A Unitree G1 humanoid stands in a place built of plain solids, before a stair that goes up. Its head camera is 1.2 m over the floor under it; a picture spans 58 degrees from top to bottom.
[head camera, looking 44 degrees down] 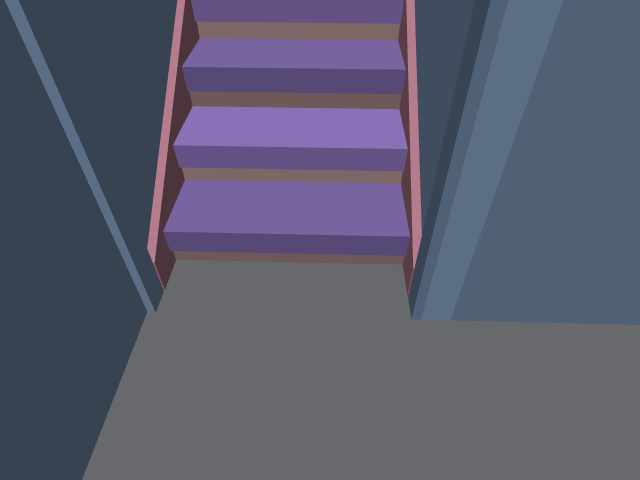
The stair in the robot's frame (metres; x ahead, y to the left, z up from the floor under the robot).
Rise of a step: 0.18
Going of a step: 0.28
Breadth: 0.86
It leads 1 degrees to the right of straight ahead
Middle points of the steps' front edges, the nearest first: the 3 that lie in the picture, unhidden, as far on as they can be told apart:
1.10 0.12 0.17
1.37 0.11 0.35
1.65 0.10 0.52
